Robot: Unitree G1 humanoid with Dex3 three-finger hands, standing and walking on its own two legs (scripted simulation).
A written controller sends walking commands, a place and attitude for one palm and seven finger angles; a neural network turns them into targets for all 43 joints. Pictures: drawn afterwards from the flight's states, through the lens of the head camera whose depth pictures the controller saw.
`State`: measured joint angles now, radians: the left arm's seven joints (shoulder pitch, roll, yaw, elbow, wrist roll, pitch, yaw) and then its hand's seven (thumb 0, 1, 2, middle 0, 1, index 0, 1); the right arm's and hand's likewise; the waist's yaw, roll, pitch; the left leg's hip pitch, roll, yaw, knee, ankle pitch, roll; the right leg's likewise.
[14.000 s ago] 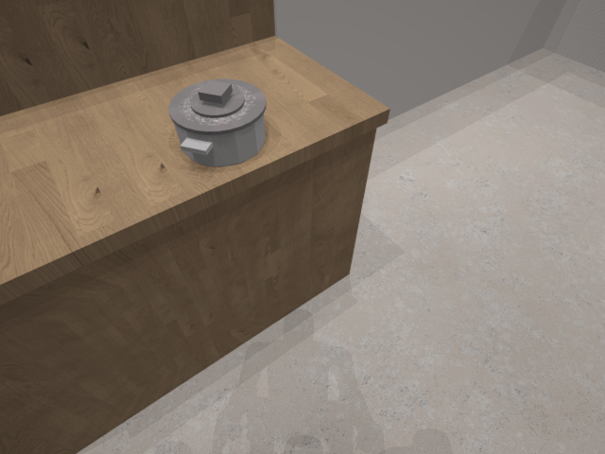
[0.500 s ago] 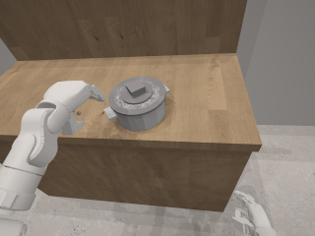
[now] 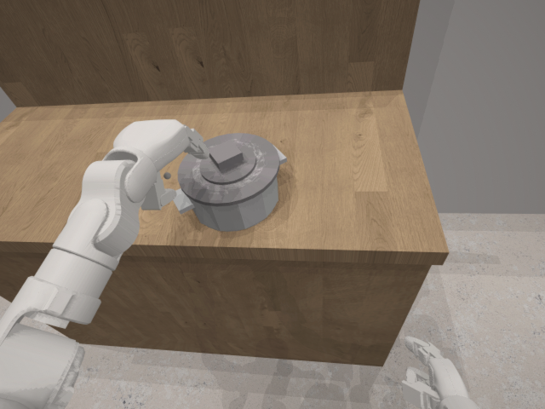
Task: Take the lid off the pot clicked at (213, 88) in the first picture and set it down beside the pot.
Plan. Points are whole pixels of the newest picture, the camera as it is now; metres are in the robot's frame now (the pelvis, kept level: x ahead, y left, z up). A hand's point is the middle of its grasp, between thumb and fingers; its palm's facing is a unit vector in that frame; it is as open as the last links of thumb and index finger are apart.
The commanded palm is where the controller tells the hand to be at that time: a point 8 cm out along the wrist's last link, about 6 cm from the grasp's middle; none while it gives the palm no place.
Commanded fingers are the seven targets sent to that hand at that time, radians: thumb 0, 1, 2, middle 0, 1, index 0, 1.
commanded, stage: move the open hand above the knob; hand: left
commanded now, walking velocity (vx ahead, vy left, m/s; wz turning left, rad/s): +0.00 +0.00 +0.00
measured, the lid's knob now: (225, 154) +0.51 +0.12 +0.10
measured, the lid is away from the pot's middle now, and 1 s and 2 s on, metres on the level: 0.00 0.00 0.00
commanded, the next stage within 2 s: lower the open fingers around the knob in 1.44 s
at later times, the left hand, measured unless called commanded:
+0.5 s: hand (199, 147) +0.45 +0.14 +0.16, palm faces -0.24 +0.00 -0.97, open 9.9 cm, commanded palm +0.44 +0.14 +0.24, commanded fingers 0.00 -0.31 1.51 -0.85 -0.08 -0.85 -0.08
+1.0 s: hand (220, 130) +0.49 +0.11 +0.17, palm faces -0.23 -0.02 -0.97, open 9.9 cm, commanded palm +0.46 +0.12 +0.24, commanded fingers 0.00 -0.31 1.51 -0.85 -0.08 -0.85 -0.08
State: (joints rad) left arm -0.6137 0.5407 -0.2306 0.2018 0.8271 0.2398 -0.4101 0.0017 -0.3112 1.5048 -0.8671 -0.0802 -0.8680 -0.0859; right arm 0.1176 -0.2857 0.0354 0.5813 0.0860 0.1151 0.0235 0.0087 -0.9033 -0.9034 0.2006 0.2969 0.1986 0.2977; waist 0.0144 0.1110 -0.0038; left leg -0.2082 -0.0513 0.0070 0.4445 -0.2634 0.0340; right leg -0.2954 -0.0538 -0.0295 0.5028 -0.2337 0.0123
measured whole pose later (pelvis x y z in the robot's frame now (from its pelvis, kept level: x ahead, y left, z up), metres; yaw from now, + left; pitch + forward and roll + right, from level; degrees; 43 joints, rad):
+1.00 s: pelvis +0.02 +0.01 +0.00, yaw -2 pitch +6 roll +1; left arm -1.01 0.38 -0.29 0.73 0.89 0.27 -0.35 0.00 -0.31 1.51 -0.86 -0.08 -0.87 -0.09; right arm 0.23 -0.28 0.02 0.66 0.08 0.12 0.01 0.01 -0.90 -0.90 0.20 0.30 0.20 0.30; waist -0.06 0.09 -0.05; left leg -0.25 -0.05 0.04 0.42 -0.27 0.05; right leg -0.35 -0.05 0.00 0.48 -0.24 0.03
